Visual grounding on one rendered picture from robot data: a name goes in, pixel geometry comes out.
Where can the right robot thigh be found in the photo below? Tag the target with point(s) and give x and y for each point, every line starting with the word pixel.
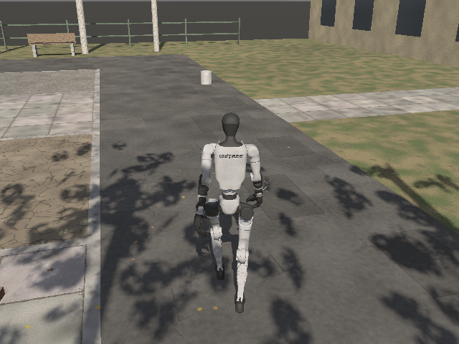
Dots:
pixel 245 224

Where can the left robot forearm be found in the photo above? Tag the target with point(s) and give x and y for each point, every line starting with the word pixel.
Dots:
pixel 201 197

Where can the robot head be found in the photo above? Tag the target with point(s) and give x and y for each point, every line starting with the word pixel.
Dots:
pixel 230 124

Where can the robot left hand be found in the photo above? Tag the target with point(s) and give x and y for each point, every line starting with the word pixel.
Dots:
pixel 197 223

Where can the left robot upper arm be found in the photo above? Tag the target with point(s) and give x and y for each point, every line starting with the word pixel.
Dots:
pixel 206 163

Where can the right robot forearm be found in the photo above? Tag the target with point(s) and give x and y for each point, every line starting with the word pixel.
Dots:
pixel 258 187

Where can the right robot upper arm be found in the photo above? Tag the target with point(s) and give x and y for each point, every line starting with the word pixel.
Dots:
pixel 253 153

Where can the robot right hand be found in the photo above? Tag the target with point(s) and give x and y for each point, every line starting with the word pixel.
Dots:
pixel 253 198

